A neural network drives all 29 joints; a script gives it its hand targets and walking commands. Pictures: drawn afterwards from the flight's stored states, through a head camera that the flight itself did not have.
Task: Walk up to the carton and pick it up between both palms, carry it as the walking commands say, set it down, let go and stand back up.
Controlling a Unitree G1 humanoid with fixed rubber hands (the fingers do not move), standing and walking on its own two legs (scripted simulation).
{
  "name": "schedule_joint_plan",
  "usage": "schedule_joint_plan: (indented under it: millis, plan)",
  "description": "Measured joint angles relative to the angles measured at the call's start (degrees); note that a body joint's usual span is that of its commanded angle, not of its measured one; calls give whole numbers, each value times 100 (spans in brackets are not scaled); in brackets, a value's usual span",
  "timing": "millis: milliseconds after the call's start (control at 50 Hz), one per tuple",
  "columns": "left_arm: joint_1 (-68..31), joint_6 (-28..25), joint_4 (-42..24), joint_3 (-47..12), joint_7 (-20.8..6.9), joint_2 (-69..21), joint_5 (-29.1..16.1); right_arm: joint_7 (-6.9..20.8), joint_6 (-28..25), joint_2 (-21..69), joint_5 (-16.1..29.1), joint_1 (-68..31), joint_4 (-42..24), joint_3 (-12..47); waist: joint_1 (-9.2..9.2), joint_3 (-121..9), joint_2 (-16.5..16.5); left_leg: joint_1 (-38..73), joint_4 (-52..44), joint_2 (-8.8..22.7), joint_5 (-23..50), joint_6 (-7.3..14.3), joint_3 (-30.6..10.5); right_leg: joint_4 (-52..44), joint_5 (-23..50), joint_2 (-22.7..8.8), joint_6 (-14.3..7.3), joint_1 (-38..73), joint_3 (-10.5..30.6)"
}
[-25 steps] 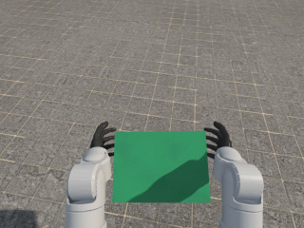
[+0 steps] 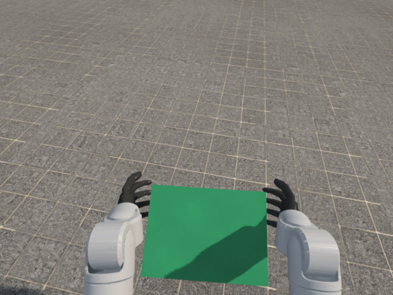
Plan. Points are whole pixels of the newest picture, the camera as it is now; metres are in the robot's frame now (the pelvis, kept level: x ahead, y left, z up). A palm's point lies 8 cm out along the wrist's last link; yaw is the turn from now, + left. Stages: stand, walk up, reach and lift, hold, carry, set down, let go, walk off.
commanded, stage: carry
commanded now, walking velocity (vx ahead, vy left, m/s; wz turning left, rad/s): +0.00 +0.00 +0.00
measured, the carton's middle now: (204, 230) +0.27 -0.01 -0.02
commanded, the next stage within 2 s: none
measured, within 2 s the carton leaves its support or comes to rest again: neither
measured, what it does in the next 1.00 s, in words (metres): walks ahead: left foot, then right foot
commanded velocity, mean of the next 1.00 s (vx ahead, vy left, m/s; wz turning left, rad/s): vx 0.00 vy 0.00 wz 0.00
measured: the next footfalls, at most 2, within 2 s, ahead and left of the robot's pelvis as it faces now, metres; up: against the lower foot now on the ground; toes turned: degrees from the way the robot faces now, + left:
left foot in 0.04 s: +0.07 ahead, +0.07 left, +0.00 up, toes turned +3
right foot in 0.28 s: +0.19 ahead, -0.08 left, +0.00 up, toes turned -9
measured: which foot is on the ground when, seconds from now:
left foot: up 0.00-0.02, down 0.04-0.32, up 0.34-0.48, down 0.50-0.82, up 0.84-0.98, down 1.00-1.00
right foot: down 0.00-0.06, up 0.08-0.26, down 0.28-0.54, up 0.56-0.76, down 0.78-1.00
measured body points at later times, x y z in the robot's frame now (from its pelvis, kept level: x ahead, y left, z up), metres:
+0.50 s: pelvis +0.31 +0.02 +0.00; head +0.32 +0.05 +0.45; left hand +0.58 +0.18 +0.07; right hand +0.58 -0.12 +0.09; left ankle +0.32 +0.11 -0.70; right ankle +0.15 -0.08 -0.70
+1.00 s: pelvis +0.63 +0.06 +0.00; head +0.65 +0.10 +0.45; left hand +0.91 +0.22 +0.07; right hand +0.90 -0.08 +0.08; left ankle +0.64 +0.15 -0.71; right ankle +0.51 -0.04 -0.70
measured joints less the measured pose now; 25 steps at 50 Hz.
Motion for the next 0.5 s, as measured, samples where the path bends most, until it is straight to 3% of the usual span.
schedule_joint_plan:
  millis: [40, 60, 100, 160, 200, 260, 300, 320, 360, 420, 460, 500]
  plan:
    - [175, -10, -198, 108, 25, 17, -27, 12, -30, 6, 41, -78, 100, 111, 10, 224, -198, 23, -1157, 11, 1448, 84, 221, 373, -153, -108, 61, 171, 65]
    - [309, -52, -278, 195, 39, 26, -53, 30, -102, 9, 60, -106, 235, 199, 28, 267, -336, 165, -1131, -26, 1412, 264, 364, 889, -4, -229, 138, 52, 179]
    - [510, -98, -381, 299, 90, 25, -115, 53, -204, 11, 87, -166, 446, 296, 5, 338, -296, 421, -1027, 19, 833, 467, 460, 2003, 191, -72, 188, -322, 587]
    - [567, -79, -520, 249, 132, 21, -215, 40, -337, 9, 64, -143, 477, 266, -40, 453, -44, 865, -1297, 36, 555, 541, 478, 2676, 108, 236, 55, -842, 945]
    - [517, -118, -596, 181, 115, 23, -248, -2, -406, 10, 62, -122, 343, 213, -62, 537, 147, 1169, -1622, 2, 508, 549, 479, 2361, 163, 238, 0, -1179, 888]
    - [398, -279, -595, 188, 66, 24, -204, -18, -432, 11, 41, -162, 122, 232, -95, 644, 447, 1661, -1964, 6, 349, 553, 509, 1065, 662, 282, 4, -1448, 641]
    - [273, -376, -502, 190, 45, 16, -150, -31, -430, 4, 26, -135, -37, 254, -179, 602, 605, 1766, -1692, 51, 224, 465, 433, 417, 1278, 324, -79, -1374, 397]
    - [203, -418, -401, 150, 33, 14, -139, -45, -447, 1, 22, -74, -95, 220, -219, 532, 655, 1589, -1172, 86, 370, 327, 323, 442, 1075, 290, -100, -1257, 285]
    - [76, -428, -254, 78, 19, 8, -90, -61, -425, 2, 35, 18, -147, 144, -163, 356, 491, 1082, 52, -59, 449, 14, 7, 504, 623, 149, -85, -1058, 203]
    - [128, -412, -238, 67, -8, 10, -19, -43, -364, 2, 51, 39, -75, 149, -25, 111, 109, 302, 839, -146, -207, -18, -234, 239, 321, 46, 2, -686, 234]
    - [168, -353, -376, 87, 36, 10, -26, -19, -333, 0, 58, -39, -61, 171, 75, 117, -144, -173, 326, -77, -245, 30, -204, 68, 196, 11, 57, -439, 324]
    - [210, -314, -575, 97, 90, 12, -62, -3, -344, 2, 39, -159, -54, 184, 129, 274, -304, -298, -1091, -10, 893, 44, -33, 182, 73, -48, 73, -188, 333]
